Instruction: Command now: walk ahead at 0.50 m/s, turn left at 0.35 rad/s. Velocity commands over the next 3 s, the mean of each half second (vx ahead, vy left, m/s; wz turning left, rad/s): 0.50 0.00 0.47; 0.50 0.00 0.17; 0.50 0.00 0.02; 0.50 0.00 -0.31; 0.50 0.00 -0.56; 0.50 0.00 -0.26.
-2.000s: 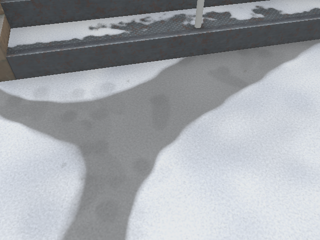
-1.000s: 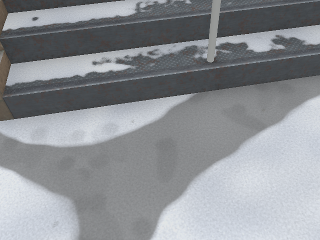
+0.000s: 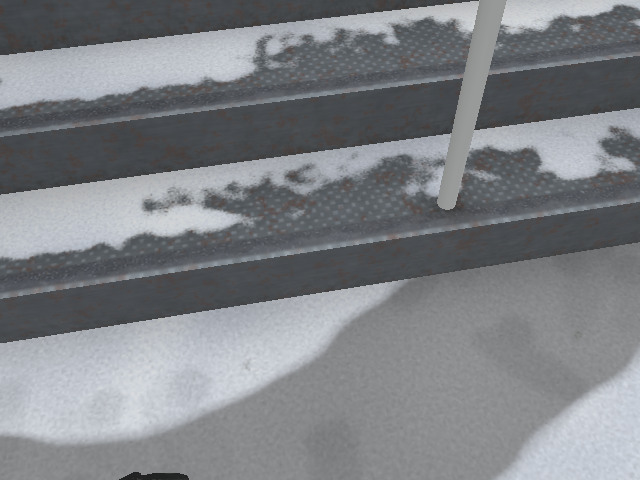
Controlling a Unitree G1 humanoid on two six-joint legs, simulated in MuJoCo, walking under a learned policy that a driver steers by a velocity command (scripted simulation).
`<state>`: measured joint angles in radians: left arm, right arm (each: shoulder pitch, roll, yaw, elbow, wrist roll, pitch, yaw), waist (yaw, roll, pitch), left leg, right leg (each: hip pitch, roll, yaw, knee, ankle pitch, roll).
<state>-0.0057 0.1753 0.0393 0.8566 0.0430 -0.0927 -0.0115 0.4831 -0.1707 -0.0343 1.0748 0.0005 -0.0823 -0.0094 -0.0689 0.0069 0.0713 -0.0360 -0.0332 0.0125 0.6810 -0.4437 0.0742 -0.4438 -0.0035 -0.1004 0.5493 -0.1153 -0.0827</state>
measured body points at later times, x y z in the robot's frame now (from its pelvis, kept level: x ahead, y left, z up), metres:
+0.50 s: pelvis +0.26 +0.03 +0.00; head +0.29 +0.05 +0.45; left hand +0.14 +0.25 -0.15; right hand +0.51 -0.13 -0.11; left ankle +0.35 +0.13 -0.72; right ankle +0.11 -0.09 -0.72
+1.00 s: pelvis +0.50 +0.12 +0.01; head +0.52 +0.13 +0.46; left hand +0.57 +0.38 -0.12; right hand +0.54 -0.13 -0.13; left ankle +0.35 +0.13 -0.72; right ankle +0.65 +0.06 -0.70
